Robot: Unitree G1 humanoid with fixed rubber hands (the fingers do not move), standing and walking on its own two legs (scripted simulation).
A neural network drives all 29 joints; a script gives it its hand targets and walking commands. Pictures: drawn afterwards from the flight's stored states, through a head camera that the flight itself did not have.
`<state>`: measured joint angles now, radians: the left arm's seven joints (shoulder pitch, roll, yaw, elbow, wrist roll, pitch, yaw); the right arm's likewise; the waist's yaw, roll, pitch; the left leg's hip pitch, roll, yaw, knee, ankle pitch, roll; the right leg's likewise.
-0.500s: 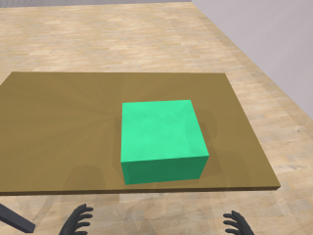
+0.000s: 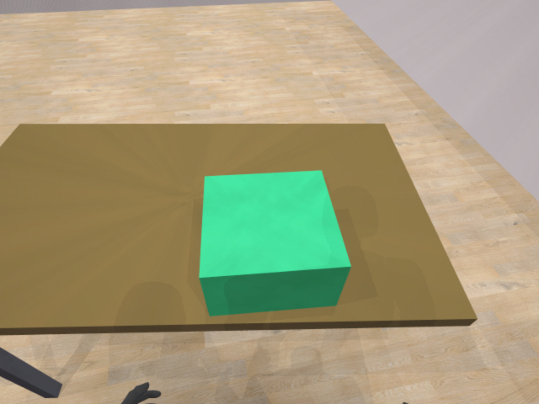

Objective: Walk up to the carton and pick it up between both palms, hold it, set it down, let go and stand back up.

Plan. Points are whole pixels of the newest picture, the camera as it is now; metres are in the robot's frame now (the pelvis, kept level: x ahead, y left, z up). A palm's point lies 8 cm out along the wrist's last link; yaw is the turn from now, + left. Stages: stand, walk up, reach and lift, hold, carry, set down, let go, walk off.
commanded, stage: stand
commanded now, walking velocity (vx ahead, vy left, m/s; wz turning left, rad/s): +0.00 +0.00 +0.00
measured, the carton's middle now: (268, 239) +0.44 +0.01 -0.04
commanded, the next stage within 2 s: walk up in 1.54 s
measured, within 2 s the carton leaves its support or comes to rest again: neither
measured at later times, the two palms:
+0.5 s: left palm out of the picture +0.09 +0.23 -0.11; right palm out of the picture +0.09 -0.24 -0.12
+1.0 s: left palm out of the picture +0.05 +0.24 -0.12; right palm out of the picture +0.03 -0.23 -0.13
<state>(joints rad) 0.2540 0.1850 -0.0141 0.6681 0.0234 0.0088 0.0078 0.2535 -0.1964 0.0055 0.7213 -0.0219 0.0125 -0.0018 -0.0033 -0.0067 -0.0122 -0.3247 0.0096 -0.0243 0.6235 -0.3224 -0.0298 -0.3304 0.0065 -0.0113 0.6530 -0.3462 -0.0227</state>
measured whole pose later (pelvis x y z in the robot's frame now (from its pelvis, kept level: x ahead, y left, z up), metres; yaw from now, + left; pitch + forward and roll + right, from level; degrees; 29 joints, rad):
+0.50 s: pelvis +0.01 +0.00 +0.00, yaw +0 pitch +1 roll +1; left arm 0.29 0.19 0.00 0.76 0.02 0.00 0.02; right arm 0.26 -0.20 -0.01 0.83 -0.02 0.01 -0.02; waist 0.01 0.00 0.00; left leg -0.29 0.01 -0.03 0.57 -0.31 -0.03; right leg -0.29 0.01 -0.01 0.60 -0.34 -0.03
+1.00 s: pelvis +0.01 +0.00 +0.01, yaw +0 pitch -1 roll +0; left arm 0.29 0.18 0.01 0.93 0.01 0.00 0.03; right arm 0.28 -0.18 -0.01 1.01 -0.01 0.01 -0.03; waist 0.00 0.00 0.03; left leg -0.20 0.01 -0.03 0.49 -0.28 -0.03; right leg -0.20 0.01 -0.01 0.51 -0.30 -0.02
